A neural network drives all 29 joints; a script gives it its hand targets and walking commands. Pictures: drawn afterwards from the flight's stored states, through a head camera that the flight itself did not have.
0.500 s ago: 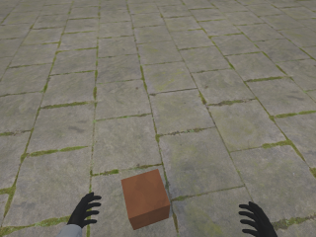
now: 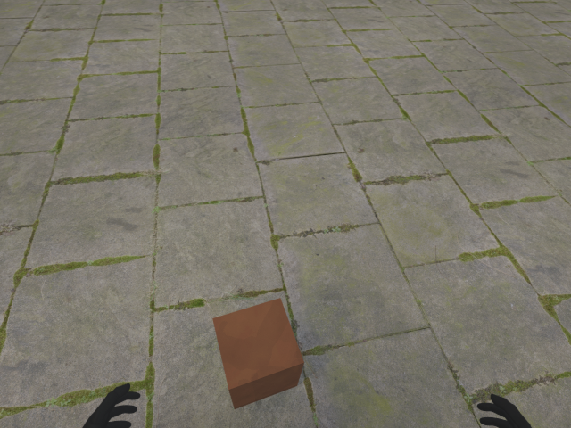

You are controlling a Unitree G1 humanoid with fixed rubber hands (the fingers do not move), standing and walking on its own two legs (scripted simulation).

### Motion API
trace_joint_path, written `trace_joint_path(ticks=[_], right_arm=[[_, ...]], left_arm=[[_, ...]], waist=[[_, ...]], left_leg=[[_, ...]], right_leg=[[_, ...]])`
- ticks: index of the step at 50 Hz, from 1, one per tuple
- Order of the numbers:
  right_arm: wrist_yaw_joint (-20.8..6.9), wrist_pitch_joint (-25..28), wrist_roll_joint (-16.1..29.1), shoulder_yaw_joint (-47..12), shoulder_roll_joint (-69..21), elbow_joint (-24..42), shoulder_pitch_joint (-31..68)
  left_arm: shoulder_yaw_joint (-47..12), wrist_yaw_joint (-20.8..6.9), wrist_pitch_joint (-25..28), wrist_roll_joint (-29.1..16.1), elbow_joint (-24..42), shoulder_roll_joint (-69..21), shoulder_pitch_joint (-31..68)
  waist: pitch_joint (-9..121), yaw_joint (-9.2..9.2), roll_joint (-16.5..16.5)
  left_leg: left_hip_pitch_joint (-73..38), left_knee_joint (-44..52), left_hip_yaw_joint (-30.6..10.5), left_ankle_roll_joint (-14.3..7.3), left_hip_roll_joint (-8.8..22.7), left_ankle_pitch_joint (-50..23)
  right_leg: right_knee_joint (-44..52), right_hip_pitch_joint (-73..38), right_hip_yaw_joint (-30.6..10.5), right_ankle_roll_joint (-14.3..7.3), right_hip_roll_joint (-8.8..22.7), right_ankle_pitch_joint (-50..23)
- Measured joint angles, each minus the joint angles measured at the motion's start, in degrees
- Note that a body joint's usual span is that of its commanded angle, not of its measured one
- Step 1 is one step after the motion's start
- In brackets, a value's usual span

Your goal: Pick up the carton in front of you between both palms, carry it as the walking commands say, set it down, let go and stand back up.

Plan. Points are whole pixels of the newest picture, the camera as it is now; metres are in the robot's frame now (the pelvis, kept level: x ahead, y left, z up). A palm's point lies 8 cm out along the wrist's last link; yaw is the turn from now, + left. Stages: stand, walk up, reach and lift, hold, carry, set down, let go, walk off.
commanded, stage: stand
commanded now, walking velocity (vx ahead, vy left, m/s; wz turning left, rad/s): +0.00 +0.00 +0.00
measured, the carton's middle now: (257, 354) +0.42 +0.08 -0.64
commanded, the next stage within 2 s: none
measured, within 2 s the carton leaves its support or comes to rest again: neither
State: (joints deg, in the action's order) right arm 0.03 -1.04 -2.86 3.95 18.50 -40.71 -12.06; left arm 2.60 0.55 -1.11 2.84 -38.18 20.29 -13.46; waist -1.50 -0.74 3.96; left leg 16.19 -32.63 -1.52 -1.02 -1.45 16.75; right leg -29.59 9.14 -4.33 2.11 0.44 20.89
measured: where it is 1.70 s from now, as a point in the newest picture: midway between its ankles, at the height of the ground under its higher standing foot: outside the picture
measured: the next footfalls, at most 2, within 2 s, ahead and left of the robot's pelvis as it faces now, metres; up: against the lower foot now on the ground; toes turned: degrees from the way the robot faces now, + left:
none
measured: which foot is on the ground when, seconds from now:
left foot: down 0.00-1.00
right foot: down 0.00-1.00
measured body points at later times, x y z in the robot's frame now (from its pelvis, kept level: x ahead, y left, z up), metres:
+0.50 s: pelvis +0.01 +0.00 +0.00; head +0.02 +0.03 +0.45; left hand +0.13 +0.30 -0.11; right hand +0.14 -0.30 -0.09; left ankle +0.01 +0.11 -0.73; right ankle -0.05 -0.15 -0.73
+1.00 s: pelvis -0.01 +0.00 +0.01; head -0.01 +0.02 +0.46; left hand +0.08 +0.31 -0.12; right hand +0.10 -0.31 -0.09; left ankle +0.01 +0.11 -0.73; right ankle -0.05 -0.15 -0.73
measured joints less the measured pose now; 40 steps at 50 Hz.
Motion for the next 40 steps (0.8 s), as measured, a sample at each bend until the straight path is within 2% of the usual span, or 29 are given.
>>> trace_joint_path(ticks=[14,40], right_arm=[[1.0,0.5,0.9,-1.8,-0.4,-4.3,2.9],[0.6,0.7,1.4,-2.8,1.7,-13.3,4.6]], left_arm=[[-1.0,1.3,0.7,-0.9,-4.5,0.3,2.7],[-2.1,0.9,1.5,-1.0,-13.5,1.6,2.8]], waist=[[-0.1,-0.17,-0.6],[-0.1,0.16,-1.4]], left_leg=[[-2.4,1.0,0.4,-0.4,-0.2,0.8],[-4.7,5.8,-0.6,0.1,0.0,-3.2]], right_leg=[[2.2,-2.8,-0.1,0.4,0.5,0.1],[6.8,-5.4,1.1,0.1,0.6,-3.6]])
